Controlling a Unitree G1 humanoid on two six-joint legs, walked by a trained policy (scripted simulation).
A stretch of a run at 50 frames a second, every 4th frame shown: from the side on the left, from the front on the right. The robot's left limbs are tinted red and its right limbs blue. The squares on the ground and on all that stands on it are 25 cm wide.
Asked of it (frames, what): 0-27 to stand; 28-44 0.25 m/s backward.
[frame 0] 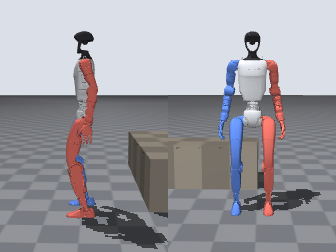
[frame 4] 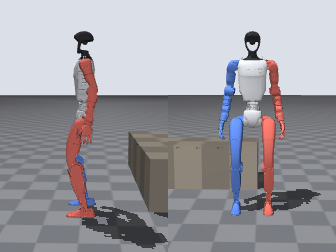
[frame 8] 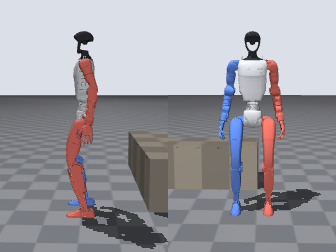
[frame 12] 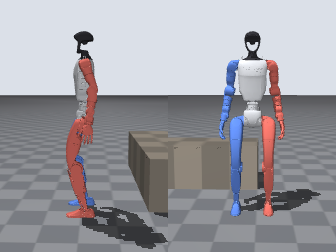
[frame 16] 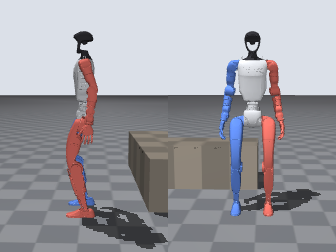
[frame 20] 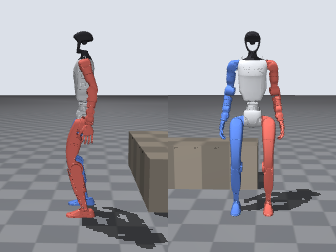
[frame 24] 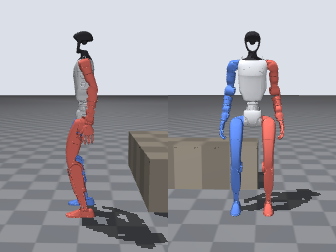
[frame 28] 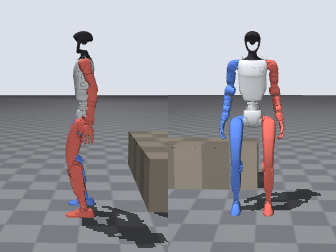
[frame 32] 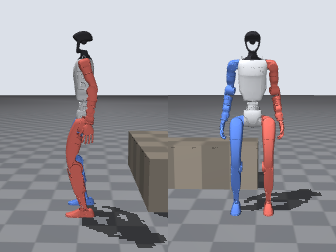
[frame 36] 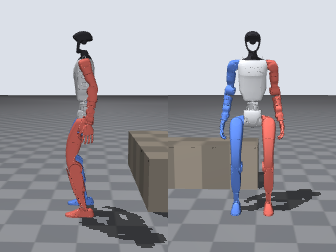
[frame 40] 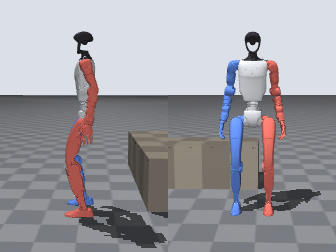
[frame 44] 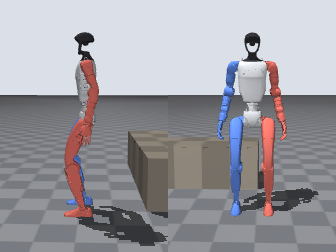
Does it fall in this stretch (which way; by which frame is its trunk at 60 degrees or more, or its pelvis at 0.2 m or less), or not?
no
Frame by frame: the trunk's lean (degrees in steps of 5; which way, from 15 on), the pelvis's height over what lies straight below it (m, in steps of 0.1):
0: 0, 0.8
4: 0, 0.8
8: 0, 0.8
12: 0, 0.8
16: 0, 0.8
20: 0, 0.8
24: 0, 0.8
28: 0, 0.8
32: 0, 0.8
36: 0, 0.8
40: 0, 0.8
44: 0, 0.8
